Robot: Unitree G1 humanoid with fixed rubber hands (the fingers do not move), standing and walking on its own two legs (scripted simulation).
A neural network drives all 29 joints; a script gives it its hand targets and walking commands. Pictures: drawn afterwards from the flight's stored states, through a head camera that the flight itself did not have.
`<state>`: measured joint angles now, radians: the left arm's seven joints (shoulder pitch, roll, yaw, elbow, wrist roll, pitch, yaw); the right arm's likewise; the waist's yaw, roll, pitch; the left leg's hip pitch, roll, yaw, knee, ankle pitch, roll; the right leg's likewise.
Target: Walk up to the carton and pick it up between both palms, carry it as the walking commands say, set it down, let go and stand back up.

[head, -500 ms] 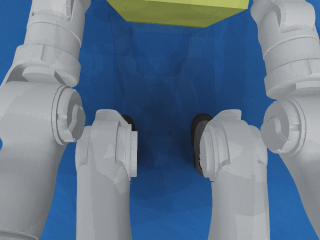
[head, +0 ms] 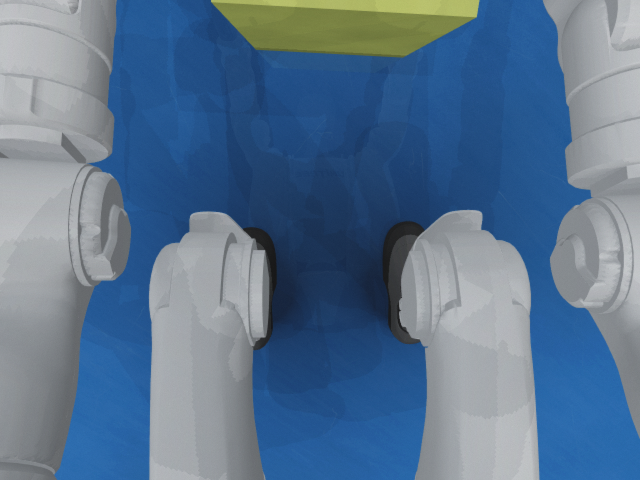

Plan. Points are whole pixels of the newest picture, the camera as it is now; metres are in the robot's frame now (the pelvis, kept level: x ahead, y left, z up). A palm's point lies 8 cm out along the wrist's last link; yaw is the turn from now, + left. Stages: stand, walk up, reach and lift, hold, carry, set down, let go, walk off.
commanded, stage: set down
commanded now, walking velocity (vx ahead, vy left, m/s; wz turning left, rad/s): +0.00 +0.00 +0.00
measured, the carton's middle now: out of the picture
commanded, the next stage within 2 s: let go in 1.08 s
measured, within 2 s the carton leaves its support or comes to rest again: neither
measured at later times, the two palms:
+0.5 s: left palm out of the picture +0.59 +0.21 -0.01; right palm out of the picture +0.57 -0.17 +0.00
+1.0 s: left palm out of the picture +0.59 +0.22 +0.14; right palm out of the picture +0.57 -0.18 +0.14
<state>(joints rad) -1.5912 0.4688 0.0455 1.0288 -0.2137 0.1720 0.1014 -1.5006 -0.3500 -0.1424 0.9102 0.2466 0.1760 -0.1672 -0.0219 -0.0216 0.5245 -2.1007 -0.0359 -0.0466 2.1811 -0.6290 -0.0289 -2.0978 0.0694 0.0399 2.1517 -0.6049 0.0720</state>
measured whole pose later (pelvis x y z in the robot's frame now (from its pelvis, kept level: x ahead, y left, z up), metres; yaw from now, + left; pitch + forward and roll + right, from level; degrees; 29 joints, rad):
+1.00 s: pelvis +0.00 +0.00 +0.24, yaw +1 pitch +28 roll +0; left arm -1.54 0.50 0.20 0.87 -0.09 0.36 0.01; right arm -1.45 -0.33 -0.25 0.71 0.11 0.38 -0.15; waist -0.03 -0.01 0.52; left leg -1.38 -0.04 -0.04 1.27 -0.37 -0.02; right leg -1.38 0.04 0.07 1.25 -0.34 0.05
